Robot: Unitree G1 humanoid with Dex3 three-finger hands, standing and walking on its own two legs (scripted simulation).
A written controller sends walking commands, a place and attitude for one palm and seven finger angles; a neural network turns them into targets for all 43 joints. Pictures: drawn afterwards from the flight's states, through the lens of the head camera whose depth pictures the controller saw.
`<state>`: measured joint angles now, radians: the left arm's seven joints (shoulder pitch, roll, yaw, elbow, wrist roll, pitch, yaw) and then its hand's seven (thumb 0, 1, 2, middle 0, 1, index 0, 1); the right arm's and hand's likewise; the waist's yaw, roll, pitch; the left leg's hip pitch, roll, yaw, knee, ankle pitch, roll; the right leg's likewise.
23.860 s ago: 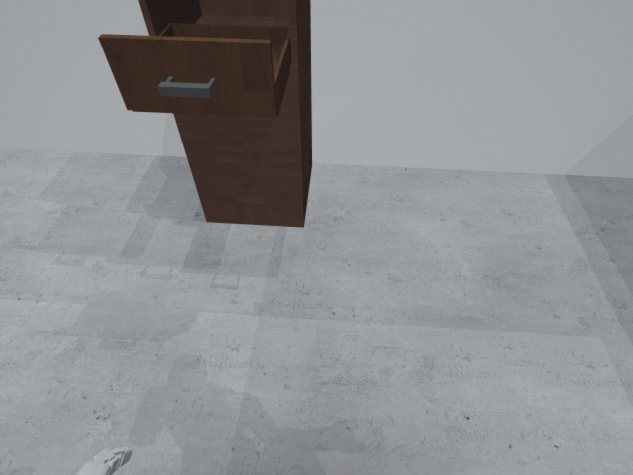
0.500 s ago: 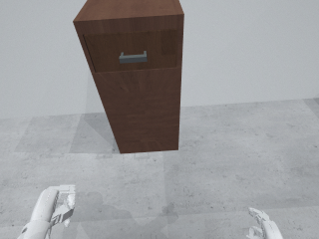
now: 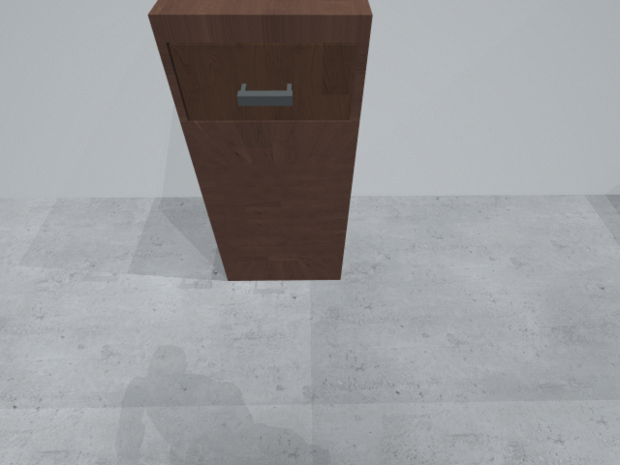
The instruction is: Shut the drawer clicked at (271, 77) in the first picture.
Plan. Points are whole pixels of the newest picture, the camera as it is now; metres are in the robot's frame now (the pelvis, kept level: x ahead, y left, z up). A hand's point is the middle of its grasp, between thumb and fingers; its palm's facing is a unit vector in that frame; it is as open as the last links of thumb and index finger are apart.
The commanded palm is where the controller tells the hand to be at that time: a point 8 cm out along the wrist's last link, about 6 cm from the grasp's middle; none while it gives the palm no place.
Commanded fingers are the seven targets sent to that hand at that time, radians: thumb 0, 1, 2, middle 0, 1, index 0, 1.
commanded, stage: let the arm hang, fingers relaxed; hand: left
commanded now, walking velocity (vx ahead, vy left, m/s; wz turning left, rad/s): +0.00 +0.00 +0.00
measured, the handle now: (266, 93) +0.83 +0.16 +0.04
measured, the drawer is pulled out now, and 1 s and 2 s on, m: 0.00 0.00 0.00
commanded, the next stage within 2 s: look to check the result in 0.46 s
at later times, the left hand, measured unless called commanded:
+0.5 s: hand out of the picture +0.06 +0.18 -0.17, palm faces +0.00 -0.98 -0.22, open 7.3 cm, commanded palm none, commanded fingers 0.00 0.90 0.90 -0.20 -0.30 -0.20 -0.30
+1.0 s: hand out of the picture +0.06 +0.19 -0.16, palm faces +0.00 -0.96 -0.27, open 7.4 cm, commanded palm none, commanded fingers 0.00 0.90 0.90 -0.20 -0.30 -0.20 -0.30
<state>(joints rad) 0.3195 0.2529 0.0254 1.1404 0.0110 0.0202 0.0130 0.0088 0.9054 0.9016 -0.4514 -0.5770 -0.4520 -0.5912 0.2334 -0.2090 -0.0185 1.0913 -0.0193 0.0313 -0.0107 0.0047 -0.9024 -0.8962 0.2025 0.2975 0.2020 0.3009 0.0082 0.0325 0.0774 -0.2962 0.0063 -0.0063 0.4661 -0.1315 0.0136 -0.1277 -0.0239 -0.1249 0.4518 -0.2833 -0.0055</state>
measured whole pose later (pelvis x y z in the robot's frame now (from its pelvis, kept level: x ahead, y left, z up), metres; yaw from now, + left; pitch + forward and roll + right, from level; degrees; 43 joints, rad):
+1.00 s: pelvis +0.03 -0.02 +0.01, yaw -2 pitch -2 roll +0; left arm 0.20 0.23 0.03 1.16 0.01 -0.01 0.02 0.00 0.91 0.90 -0.20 -0.30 -0.21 -0.30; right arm 0.15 -0.24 -0.02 1.14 -0.02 0.01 -0.02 0.00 -0.90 -0.90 0.20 0.30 0.20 0.30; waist 0.00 0.02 0.07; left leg -0.20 0.03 0.02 0.39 -0.14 -0.02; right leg -0.04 0.00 -0.10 0.36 -0.28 -0.02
